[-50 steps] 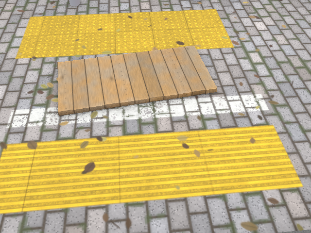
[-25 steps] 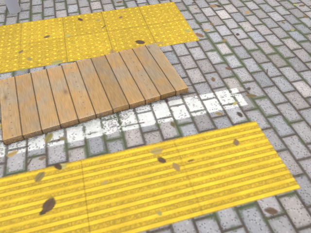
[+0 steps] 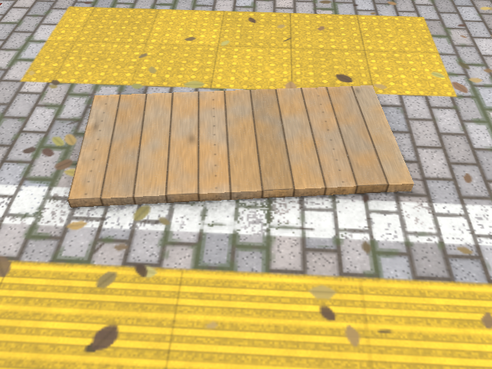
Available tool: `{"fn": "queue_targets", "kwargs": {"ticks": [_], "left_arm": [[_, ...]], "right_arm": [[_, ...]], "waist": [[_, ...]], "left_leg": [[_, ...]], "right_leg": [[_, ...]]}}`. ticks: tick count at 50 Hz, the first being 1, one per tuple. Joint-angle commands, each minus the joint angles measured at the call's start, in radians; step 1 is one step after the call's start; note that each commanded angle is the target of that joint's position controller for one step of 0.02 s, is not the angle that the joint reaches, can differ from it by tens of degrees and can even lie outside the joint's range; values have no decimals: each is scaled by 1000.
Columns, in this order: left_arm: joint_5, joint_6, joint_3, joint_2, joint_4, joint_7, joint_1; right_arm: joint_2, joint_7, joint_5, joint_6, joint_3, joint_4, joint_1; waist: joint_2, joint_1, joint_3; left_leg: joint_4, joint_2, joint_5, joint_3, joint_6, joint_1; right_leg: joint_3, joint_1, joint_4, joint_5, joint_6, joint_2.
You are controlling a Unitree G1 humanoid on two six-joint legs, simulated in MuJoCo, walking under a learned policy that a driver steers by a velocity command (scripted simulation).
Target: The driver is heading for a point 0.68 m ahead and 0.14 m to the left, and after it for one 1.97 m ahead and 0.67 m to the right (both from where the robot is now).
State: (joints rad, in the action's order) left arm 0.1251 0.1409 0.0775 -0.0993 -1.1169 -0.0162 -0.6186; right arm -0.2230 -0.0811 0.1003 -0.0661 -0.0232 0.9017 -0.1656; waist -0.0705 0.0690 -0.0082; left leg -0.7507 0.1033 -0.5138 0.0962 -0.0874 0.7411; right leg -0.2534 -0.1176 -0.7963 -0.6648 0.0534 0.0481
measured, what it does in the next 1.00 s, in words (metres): goes down, turning left: left foot 0.18 m lower, then right foot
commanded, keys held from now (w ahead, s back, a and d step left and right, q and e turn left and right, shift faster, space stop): w+q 0.44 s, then w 0.28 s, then w+q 0.06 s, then w+e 0.22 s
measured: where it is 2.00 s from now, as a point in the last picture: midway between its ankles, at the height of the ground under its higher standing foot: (245, 208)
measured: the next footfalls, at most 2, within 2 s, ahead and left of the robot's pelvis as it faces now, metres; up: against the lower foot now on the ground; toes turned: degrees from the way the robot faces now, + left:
left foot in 0.20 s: +0.30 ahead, +0.13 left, -0.18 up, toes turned +10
right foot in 0.52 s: +0.54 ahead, -0.09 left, -0.18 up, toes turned +19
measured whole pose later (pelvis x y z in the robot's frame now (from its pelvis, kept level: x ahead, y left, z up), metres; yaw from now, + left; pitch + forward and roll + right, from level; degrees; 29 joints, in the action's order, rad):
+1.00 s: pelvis +0.59 +0.06 -0.12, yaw +19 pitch +4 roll +0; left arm -0.04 0.09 -0.08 -0.20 -1.00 0.02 -0.46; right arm -0.20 -0.02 -0.03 -0.09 0.06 0.82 0.05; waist -0.02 0.11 0.02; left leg -0.47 0.01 0.04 0.00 -0.05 0.54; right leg 0.00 -0.03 -0.32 -0.37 0.00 -0.02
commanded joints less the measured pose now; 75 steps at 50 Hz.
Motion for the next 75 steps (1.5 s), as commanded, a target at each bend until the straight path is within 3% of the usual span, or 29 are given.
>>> {"fn": "queue_targets", "kwargs": {"ticks": [1,3,4,7,9,10,11,12,13,15,16,17,20,23,26,27,28,29,32,39,47,51,52,53,54,55,59,71,75], "left_arm": [[-21,3,-13,-106,-4,34,-113],[-45,-23,-19,-108,-40,55,-210],[-178,-59,-70,-178,1,79,-70],[-156,-85,-91,-206,25,67,-16],[-140,-70,-87,-169,47,35,24],[-136,-49,-106,-180,69,26,83],[-159,-20,-82,-108,119,7,-8],[-176,13,-95,-187,211,1,104],[-190,27,-102,-227,270,0,210],[-182,11,-107,-185,309,33,260],[-171,-30,-122,-185,321,55,293],[-143,-50,-125,-162,324,67,274],[-126,-41,-140,-170,325,64,315],[-152,-51,-150,-192,359,44,395],[-142,-48,-179,-240,335,27,317],[-133,-38,-197,-293,307,26,200],[-111,-25,-226,-423,270,8,72],[-119,-14,-207,-338,286,7,111],[-118,-22,-182,-265,322,17,353],[-136,-20,-186,-238,236,35,256],[-160,-42,-191,-249,157,38,154],[-164,-51,-193,-261,158,35,214],[-151,-43,-178,-230,198,31,277],[-157,-26,-141,-104,211,27,162],[-175,-12,-162,-194,192,25,171],[-183,-14,-180,-250,218,28,252],[-162,-55,-188,-187,246,41,321],[-150,-91,-158,-178,389,-25,648],[-145,-104,-182,-242,416,-41,587]], "right_arm": [[-68,-7,-15,-11,6,-103,186],[-34,-15,-20,-11,-9,-123,294],[-6,-27,-232,-5,7,-173,427],[14,-34,-179,16,2,-127,277],[-88,-11,-142,27,62,-12,-56],[-172,12,-127,43,94,64,-271],[-258,36,-92,24,100,87,-362],[-249,55,-105,33,108,66,-396],[-233,72,-97,52,108,47,-399],[-213,99,-115,52,108,-18,-170],[-187,104,-123,38,96,-85,34],[-175,99,-119,32,91,-121,145],[-186,118,-119,16,112,-135,113],[-152,124,-137,23,114,-100,14],[-64,119,-131,24,94,-73,-75],[4,113,-130,18,77,-76,-81],[35,101,-160,-10,73,-109,-220],[-59,99,-166,-21,95,-88,-179],[-92,107,-114,-17,112,-117,-3],[-32,94,-116,-1,104,-110,81],[-25,61,-129,-34,89,-151,309],[-130,69,-118,-54,136,-76,61],[-216,81,-103,-56,162,-37,-151],[-282,82,-94,-47,172,-17,-230],[-191,86,-94,-40,150,-13,-251],[-132,87,-101,-40,131,-31,-155],[-49,76,-94,-51,107,-23,13],[-185,104,-112,-34,137,44,-93],[-241,108,-128,-4,151,39,-94]], "waist": [[55,32,-212],[82,97,-240],[42,118,-315],[120,53,-171],[47,-115,26],[-84,-228,74],[-209,-207,358],[-167,-274,528],[-29,-274,499],[190,-112,335],[199,-12,109],[177,43,20],[31,20,80],[-44,-7,107],[-17,35,75],[144,75,76],[550,14,161],[398,29,115],[193,-37,1],[159,-39,46],[181,15,-43],[199,-134,102],[115,-234,250],[-156,-188,384],[-141,-201,395],[-110,-186,262],[-36,-78,67],[24,-121,-62],[-27,-51,4]], "left_leg": [[156,38,79,-1,6,159],[277,41,162,-51,32,183],[232,-50,61,-39,33,111],[343,-39,101,-98,-10,-226],[410,-141,-10,-234,-49,-721],[362,-15,-306,-92,-143,-1076],[-28,221,-647,159,-328,-1531],[19,274,-444,296,-431,-1611],[154,269,21,337,-401,-1532],[340,305,585,494,-325,-1052],[424,281,480,441,-279,-629],[465,219,480,357,-249,-309],[420,-17,550,111,-176,-83],[374,9,720,168,-146,-226],[195,-38,986,185,-62,-226],[-155,-143,997,68,-6,-107],[-506,-236,1128,12,10,138],[-639,-191,1073,110,-8,266],[-506,-69,781,55,-30,190],[-98,-34,557,-21,25,54],[243,-90,529,-106,51,-131],[327,-113,568,-104,-15,-586],[291,64,559,68,-79,-904],[350,325,631,461,-221,-1235],[408,324,739,548,-223,-1183],[432,284,726,386,-179,-1065],[575,174,584,92,-113,-669],[595,177,425,-253,-48,-718],[342,193,-53,-310,-9,-807]], "right_leg": [[294,73,199,492,119,-329],[299,199,169,550,117,-310],[246,-17,34,549,64,-289],[195,-82,-177,709,52,-279],[132,-216,-599,889,16,-199],[76,-551,-1051,223,-53,-91],[243,-891,-1336,-199,-82,-89],[343,-1018,-1316,-184,-109,-110],[363,-1095,-1167,-107,-96,-151],[369,-1036,-879,183,-86,-186],[377,-873,-654,247,-129,-218],[368,-650,-446,256,-150,-237],[281,-217,-25,638,-162,-129],[288,-193,112,662,-142,-103],[264,-79,140,468,-76,-97],[444,31,237,377,-25,-234],[1075,247,503,88,153,-470],[1207,249,574,-174,172,-483],[742,-32,513,223,102,-346],[426,25,606,666,110,-297],[409,36,579,662,127,-288],[382,-22,299,972,70,-232],[332,-231,10,795,29,-167],[281,-614,-341,208,-27,-36],[395,-695,-502,114,-21,-68],[380,-748,-530,196,-12,-116],[361,-594,-401,384,-3,-200],[242,-565,110,690,7,-158],[138,-384,137,470,70,-55]]}}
